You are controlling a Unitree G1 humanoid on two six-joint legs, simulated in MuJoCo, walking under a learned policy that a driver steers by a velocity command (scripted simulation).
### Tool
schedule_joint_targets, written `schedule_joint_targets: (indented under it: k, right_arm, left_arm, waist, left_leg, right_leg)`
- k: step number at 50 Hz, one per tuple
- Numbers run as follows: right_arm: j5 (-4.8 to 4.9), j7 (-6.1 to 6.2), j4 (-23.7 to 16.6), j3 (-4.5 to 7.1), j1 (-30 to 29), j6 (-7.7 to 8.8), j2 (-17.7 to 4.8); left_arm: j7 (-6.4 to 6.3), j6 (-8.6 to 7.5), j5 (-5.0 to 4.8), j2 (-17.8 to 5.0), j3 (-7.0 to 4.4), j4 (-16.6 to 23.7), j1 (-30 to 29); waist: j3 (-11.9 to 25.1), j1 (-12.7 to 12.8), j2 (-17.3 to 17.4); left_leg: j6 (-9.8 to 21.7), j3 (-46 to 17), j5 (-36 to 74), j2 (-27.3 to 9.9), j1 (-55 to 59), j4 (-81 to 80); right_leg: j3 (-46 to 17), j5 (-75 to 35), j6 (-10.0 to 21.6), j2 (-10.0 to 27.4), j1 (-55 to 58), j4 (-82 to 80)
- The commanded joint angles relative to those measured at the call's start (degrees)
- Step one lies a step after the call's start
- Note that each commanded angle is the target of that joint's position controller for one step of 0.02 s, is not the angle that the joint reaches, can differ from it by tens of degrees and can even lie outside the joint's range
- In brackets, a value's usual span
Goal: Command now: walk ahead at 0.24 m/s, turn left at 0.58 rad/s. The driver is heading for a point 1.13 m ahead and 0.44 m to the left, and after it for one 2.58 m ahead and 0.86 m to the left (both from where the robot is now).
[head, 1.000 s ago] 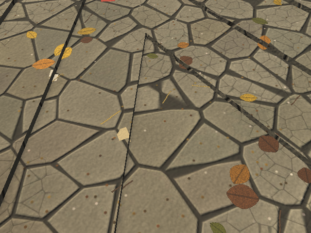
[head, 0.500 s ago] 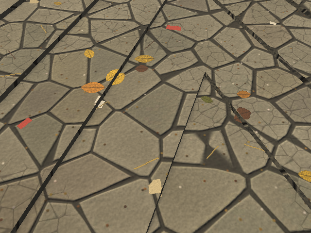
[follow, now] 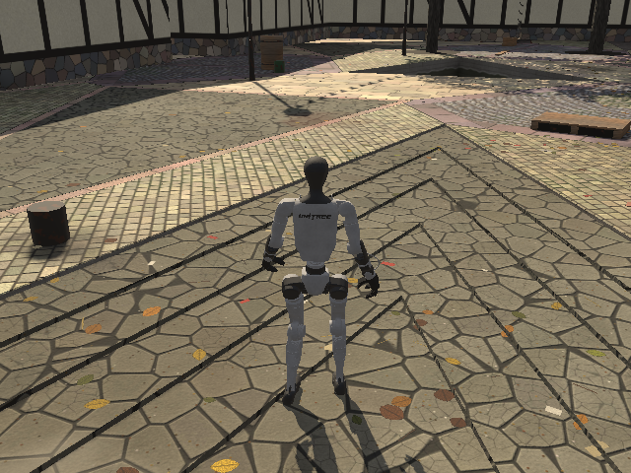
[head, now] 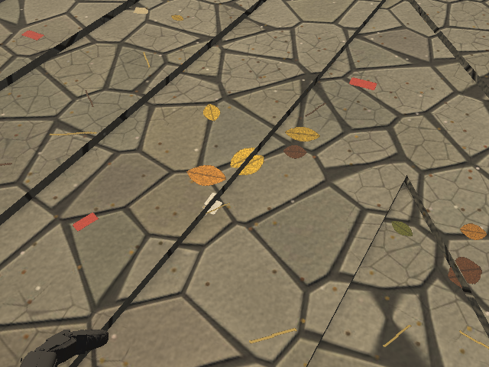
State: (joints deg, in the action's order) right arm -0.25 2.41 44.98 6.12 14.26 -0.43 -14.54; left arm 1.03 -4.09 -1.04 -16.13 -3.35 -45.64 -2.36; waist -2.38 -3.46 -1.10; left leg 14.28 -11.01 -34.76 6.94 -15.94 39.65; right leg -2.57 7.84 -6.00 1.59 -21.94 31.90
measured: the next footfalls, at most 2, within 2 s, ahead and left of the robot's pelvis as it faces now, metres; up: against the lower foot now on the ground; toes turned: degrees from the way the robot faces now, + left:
left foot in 0.46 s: +0.14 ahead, +0.14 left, +0.04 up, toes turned +19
right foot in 0.88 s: +0.37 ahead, +0.00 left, +0.03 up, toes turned +32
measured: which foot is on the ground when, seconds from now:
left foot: down 0.00-0.00, up 0.02-0.44, down 0.46-0.88, up 0.90-1.00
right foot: down 0.00-0.48, up 0.50-0.86, down 0.88-1.00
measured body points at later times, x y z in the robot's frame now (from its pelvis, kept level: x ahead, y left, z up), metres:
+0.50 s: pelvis +0.09 +0.01 +0.01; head +0.13 +0.03 +0.46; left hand +0.10 +0.32 -0.12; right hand +0.37 -0.16 -0.06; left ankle +0.10 +0.13 -0.70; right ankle +0.09 -0.13 -0.73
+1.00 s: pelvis +0.27 +0.06 +0.04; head +0.28 +0.05 +0.49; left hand +0.23 +0.34 -0.07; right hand +0.50 -0.12 -0.08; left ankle +0.15 +0.15 -0.62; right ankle +0.34 -0.02 -0.70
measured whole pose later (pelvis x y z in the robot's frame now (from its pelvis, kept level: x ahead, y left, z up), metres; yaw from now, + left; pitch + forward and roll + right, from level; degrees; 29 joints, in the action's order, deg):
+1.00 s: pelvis +0.27 +0.06 +0.04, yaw +30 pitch +2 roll -1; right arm 1.3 1.1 38.8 3.7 18.1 2.7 -15.6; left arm 2.0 -5.4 0.3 -13.7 -2.8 -47.6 12.7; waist 1.6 0.4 2.5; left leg 3.1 -4.3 -22.1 1.0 -26.5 65.5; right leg 0.1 14.2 2.4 -1.9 -17.8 30.0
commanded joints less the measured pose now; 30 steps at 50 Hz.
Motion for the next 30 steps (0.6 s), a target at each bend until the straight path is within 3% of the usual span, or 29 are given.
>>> schedule_joint_targets:
  k: [1,2,3,4,5,6,8,11,13,15,19,21,23,24,25,26,27,28,29,30]
  right_arm:
    - [-0.9,1.1,-4.6,-1.7,-4.3,0.53,3.1]
    - [2.58,0.49,-7.8,-1.0,8.2,0.55,1.0]
    - [3.23,1.02,-7.0,0.32,7.0,-0.4,-5.8]
    - [2.71,1.66,-7.2,1.17,2.3,-1.57,-9.1]
    - [1.9,2.18,-7.0,1.67,1.4,-2.78,-9.8]
    - [1.46,2.03,-7.5,2.12,1.2,-3.4,-10.5]
    - [1.21,1.14,-9.4,1.63,-1.9,-3.16,-8.3]
    - [1.43,0.57,-12.9,-0.32,-6.7,-2.06,-3.9]
    - [1.15,0.08,-14.5,-1.14,-9.1,-1.97,-2.8]
    - [1.08,-0.65,-16.0,-2.24,-11.1,-2.15,-1.1]
    - [1.3,-1.89,-16.2,-1.73,-10.4,-2.57,-3.4]
    - [1.42,-2.61,-16.3,-1.32,-10.2,-2.95,-4.0]
    - [1.55,-3.0,-14.7,-0.37,-6.1,-3.07,-5.1]
    - [1.61,-2.51,-12.7,1.5,-1.0,-2.94,-9.1]
    - [1.22,-1.6,-10.3,3.93,8.0,-2.65,-15.0]
    - [0.09,-1.63,-10.8,3.65,12.3,-1.04,-15.5]
    - [-0.5,-1.7,-11.4,2.3,7.8,1.16,-13.6]
    - [0.15,-1.78,-12.3,1.38,4.4,2.62,-10.9]
    - [1.14,-2.05,-12.4,0.68,1.1,3.23,-8.6]
    - [1.37,-1.96,-12.7,0.11,-1.8,3.29,-7.1]
  left_arm:
    - [0.02,0.21,1.95,-8.2,-2.62,-4.9,23.9]
    - [0.35,-0.28,4.08,-14.3,-2.88,-3.1,13.4]
    - [0.13,-0.22,2.49,-9.6,-2.02,0.4,3.3]
    - [-0.15,0.42,2.22,-4.3,-0.44,1.8,-0.7]
    - [-0.56,1.16,2.56,-3.1,0.15,2.0,-2.7]
    - [-1.21,1.52,2.62,-3.9,0.16,1.5,-3.0]
    - [-2.78,1.18,3.19,-5.0,-0.11,-0.1,2.7]
    - [-4.67,1.98,2.5,-6.3,-1.03,-1.6,10.7]
    - [-5.14,2.95,1.93,-7.4,-1.55,-1.1,11.8]
    - [-4.69,3.92,1.6,-9.0,-2.06,-0.4,10.9]
    - [-3.37,4.35,0.66,-10.6,-2.88,0.1,10.5]
    - [-2.66,4.07,-0.16,-11.3,-3.3,-0.4,12.1]
    - [-2.16,3.73,-0.93,-10.9,-3.29,-1.1,12.2]
    - [-1.9,3.24,-0.42,-8.7,-2.79,-0.8,13.2]
    - [-2.02,2.49,0.75,-6.2,-1.7,3.8,6.6]
    - [-1.5,1.19,1.06,-4.7,-1.06,6.9,-0.3]
    - [-0.08,-0.16,-0.29,-5.9,-1.65,7.1,-0.7]
    - [0.59,-0.96,-0.9,-6.5,-1.76,6.2,1.2]
    - [0.72,-1.5,-0.15,-7.8,-2.29,5.2,3.3]
    - [0.45,-1.65,0.7,-8.6,-2.68,4.2,4.5]
  waist:
    - [6.2,10.6,-4.9]
    - [7.4,-2.9,-20.5]
    - [2.7,-3.3,-16.7]
    - [-0.4,-1.3,-10.9]
    - [-0.3,-1.4,-7.9]
    - [-0.9,-1.6,-8.5]
    - [0.6,1.3,-6.9]
    - [6.9,4.9,-3.9]
    - [9.5,6.2,-3.5]
    - [9.0,6.6,-5.7]
    - [6.4,5.9,-7.8]
    - [6.4,5.9,-8.4]
    - [6.7,3.3,-7.6]
    - [9.1,1.8,-3.1]
    - [11.7,-2.9,10.5]
    - [13.3,-6.7,15.5]
    - [11.3,-4.4,11.1]
    - [8.3,-2.0,9.3]
    - [4.8,0.6,7.0]
    - [4.4,2.4,7.1]
  left_leg:
    - [-9.3,-0.9,-9.0,3.9,-29.4,37.0]
    - [-10.3,-2.5,-5.2,1.0,-32.6,44.4]
    - [-13.3,0.9,0.3,-4.1,-34.1,50.1]
    - [-14.6,3.9,4.6,-5.9,-32.8,51.6]
    - [-15.6,5.5,7.7,-7.4,-28.8,51.7]
    - [-16.4,5.6,11.2,-7.9,-26.4,49.1]
    - [-17.1,6.6,16.1,-8.4,-24.9,45.8]
    - [-18.2,6.2,13.3,-9.7,-32.1,35.5]
    - [-19.3,7.2,13.2,-10.6,-31.9,27.9]
    - [-19.0,10.7,11.6,-10.9,-27.1,22.0]
    - [-16.4,14.6,13.2,-9.8,-17.5,10.8]
    - [-14.4,16.3,12.7,-8.7,-13.0,4.3]
    - [-11.3,18.6,15.6,-5.8,-1.5,-6.5]
    - [-7.8,15.2,15.8,-5.1,11.6,-7.5]
    - [0.6,-6.1,6.3,-14.6,20.8,-12.2]
    - [7.6,-28.7,-0.5,-23.2,25.8,-23.6]
    - [7.6,-30.0,-1.0,-26.0,23.2,-25.3]
    - [5.5,-25.3,0.8,-24.1,18.5,-24.9]
    - [3.3,-19.7,8.3,-21.9,13.6,-24.0]
    - [1.1,-14.5,12.9,-19.4,9.7,-24.0]
  right_leg:
    - [-15.5,-20.0,4.8,15.3,28.3,0.0]
    - [-41.4,-17.7,13.6,27.0,20.4,-13.5]
    - [-38.6,-3.7,16.7,27.1,14.8,-17.0]
    - [-26.4,4.1,15.9,22.0,8.1,-17.3]
    - [-18.9,8.5,14.0,17.4,3.1,-17.4]
    - [-12.4,8.7,13.0,13.8,0.4,-17.3]
    - [-5.5,-2.3,14.1,12.2,3.0,-16.6]
    - [-3.8,-22.5,17.5,15.7,20.3,-12.9]
    - [-2.6,-24.5,18.1,17.3,25.9,-12.6]
    - [0.4,-24.8,18.1,17.8,23.7,-13.8]
    - [5.6,-25.2,16.6,17.7,19.5,-13.7]
    - [6.0,-15.0,15.5,18.6,19.5,-14.0]
    - [8.5,-5.0,13.2,17.0,15.0,-10.2]
    - [11.5,-2.6,10.1,13.5,5.3,-3.0]
    - [18.1,5.3,4.6,3.7,-10.0,15.8]
    - [5.4,25.5,3.8,-0.7,-24.3,32.7]
    - [-2.0,24.1,5.0,0.8,-27.7,38.6]
    - [-2.9,20.8,6.4,2.5,-26.0,36.7]
    - [-2.9,17.8,6.5,3.9,-23.3,31.8]
    - [-2.1,14.7,6.2,4.6,-18.8,27.7]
